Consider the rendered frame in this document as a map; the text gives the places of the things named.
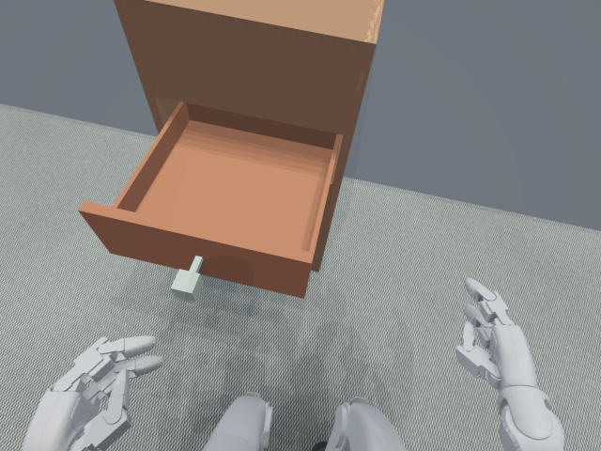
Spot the left robot hand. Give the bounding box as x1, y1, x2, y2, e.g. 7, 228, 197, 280
22, 335, 164, 451

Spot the robot thigh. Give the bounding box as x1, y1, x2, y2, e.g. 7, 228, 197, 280
332, 402, 407, 451
202, 396, 273, 451

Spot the drawer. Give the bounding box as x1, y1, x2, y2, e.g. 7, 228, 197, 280
78, 101, 341, 299

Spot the right robot hand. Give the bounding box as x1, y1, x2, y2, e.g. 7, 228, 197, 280
456, 277, 538, 393

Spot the left robot thigh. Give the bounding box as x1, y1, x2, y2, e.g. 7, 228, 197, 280
202, 396, 273, 451

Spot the right robot forearm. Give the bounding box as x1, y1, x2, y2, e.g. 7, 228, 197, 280
497, 385, 564, 451

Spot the right robot thigh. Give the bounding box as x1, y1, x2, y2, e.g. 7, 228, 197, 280
332, 402, 407, 451

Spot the cabinet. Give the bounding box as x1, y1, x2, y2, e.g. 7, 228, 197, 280
114, 0, 384, 272

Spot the handle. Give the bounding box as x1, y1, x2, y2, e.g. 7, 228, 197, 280
171, 256, 204, 302

